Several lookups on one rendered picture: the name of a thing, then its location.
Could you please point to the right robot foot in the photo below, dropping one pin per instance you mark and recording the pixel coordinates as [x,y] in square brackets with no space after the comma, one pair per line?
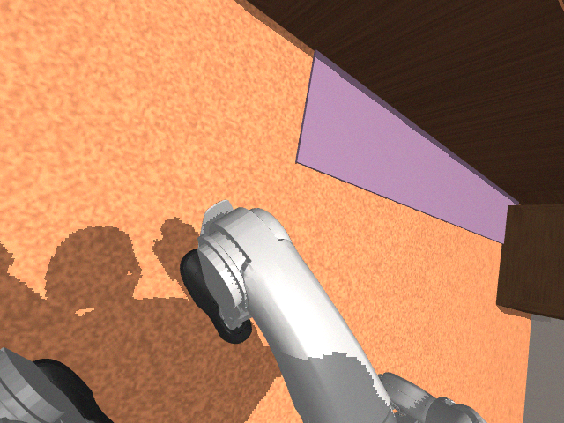
[193,279]

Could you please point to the right robot hand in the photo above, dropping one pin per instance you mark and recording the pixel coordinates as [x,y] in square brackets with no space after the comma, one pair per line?
[410,400]

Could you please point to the right robot arm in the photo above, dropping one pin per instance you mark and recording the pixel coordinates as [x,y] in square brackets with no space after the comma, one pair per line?
[445,410]

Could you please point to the left robot foot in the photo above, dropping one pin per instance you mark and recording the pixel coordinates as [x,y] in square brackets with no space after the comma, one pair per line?
[74,389]

